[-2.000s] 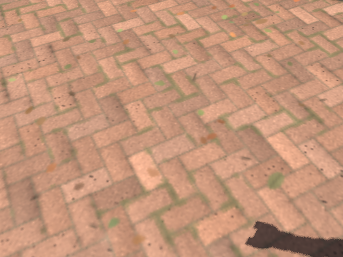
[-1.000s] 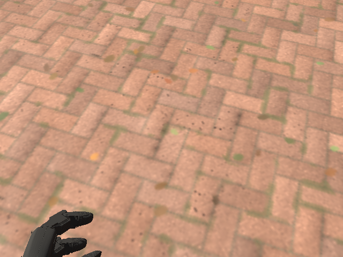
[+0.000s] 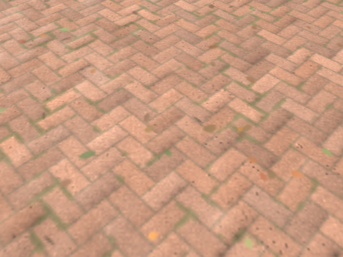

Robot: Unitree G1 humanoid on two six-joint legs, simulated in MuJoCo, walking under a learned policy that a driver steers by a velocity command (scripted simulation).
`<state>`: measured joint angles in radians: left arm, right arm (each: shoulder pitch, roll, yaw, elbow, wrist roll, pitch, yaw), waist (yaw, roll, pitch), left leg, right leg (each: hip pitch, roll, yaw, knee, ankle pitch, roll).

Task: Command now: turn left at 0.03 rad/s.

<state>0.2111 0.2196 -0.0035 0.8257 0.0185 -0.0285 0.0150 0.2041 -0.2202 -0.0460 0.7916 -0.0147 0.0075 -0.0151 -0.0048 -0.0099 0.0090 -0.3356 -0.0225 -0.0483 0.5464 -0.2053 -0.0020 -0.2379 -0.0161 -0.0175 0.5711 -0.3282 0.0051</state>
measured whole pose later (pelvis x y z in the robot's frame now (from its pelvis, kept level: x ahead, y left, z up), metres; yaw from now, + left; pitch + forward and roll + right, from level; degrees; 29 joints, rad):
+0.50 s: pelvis +0.12 +0.05 -0.01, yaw -1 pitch +2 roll +0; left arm 0.42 0.30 0.07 0.94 0.00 -0.06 -0.01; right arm 0.13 -0.27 -0.07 0.81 0.01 -0.07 0.04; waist 0.05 -0.05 -0.01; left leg -0.38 0.03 0.08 0.57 -0.23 0.05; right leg -0.09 -0.09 0.01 0.57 -0.44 -0.01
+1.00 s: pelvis +0.33 +0.05 +0.00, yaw +0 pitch +1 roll +0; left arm 0.13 0.24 0.06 0.83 -0.02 -0.08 -0.02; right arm 0.28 -0.26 -0.05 0.98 0.03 -0.07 0.00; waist -0.01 0.01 0.01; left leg -0.21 -0.01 0.01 0.89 -0.47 0.08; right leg -0.42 0.03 -0.06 0.57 -0.20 -0.09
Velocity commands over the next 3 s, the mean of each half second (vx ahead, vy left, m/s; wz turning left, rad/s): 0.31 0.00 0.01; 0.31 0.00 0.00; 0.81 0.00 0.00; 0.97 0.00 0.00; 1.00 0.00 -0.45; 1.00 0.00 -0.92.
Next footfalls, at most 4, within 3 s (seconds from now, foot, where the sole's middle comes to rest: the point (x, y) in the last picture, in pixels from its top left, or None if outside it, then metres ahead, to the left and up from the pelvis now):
0.48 left None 0.21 0.17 -0.77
0.94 right None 0.44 -0.03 -0.77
1.44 left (123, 201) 0.76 0.23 -0.77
1.92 right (157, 123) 1.22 0.09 -0.77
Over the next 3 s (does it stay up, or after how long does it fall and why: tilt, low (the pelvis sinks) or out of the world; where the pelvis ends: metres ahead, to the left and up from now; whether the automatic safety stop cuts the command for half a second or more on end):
stays up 1.98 -0.01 -0.01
